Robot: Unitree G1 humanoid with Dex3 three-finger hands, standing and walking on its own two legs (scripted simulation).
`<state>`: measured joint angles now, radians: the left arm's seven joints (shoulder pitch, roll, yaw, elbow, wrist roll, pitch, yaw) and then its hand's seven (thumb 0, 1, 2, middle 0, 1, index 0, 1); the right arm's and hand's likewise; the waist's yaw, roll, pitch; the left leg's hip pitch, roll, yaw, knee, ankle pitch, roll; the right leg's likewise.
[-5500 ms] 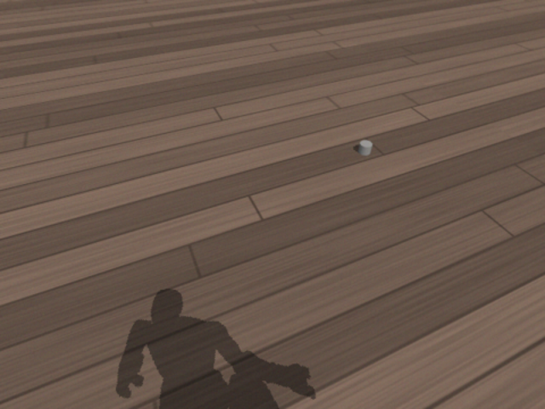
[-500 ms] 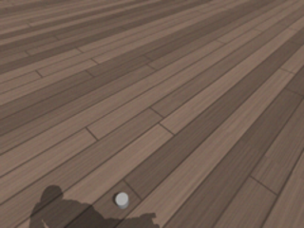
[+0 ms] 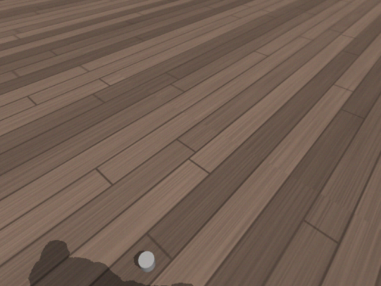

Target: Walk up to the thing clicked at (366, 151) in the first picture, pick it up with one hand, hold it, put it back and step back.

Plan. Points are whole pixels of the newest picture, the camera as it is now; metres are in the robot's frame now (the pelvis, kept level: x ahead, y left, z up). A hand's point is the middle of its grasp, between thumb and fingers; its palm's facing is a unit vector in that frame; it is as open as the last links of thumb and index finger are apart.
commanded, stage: walk up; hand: left
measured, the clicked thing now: (147, 261) +0.44 +0.22 -0.75
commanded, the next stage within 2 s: stand in 0.94 s
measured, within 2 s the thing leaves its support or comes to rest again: neither
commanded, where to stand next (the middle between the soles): +0.06 -0.01 m, yaw -1 degrees
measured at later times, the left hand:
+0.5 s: hand out of the picture +0.07 +0.25 -0.16, palm faces +0.00 -0.94 -0.34, open 7.4 cm
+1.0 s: hand out of the picture +0.09 +0.25 -0.16, palm faces -0.01 -0.94 -0.33, open 7.4 cm
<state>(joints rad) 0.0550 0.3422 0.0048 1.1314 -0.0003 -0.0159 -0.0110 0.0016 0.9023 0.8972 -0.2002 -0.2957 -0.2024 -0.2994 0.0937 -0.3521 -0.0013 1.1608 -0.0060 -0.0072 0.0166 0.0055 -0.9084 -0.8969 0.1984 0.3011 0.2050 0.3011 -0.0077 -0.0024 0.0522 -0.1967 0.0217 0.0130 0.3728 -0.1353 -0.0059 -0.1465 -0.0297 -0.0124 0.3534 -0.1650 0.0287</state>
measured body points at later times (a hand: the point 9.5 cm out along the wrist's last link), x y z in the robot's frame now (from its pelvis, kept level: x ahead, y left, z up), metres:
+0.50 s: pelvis +0.01 +0.00 +0.00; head +0.02 -0.01 +0.45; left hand +0.07 +0.30 -0.13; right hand +0.10 -0.30 -0.14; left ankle +0.04 +0.12 -0.75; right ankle +0.02 -0.14 -0.75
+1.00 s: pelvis +0.02 +0.00 +0.00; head +0.02 +0.00 +0.45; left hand +0.09 +0.30 -0.13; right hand +0.10 -0.30 -0.13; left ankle +0.04 +0.12 -0.75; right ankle +0.02 -0.14 -0.75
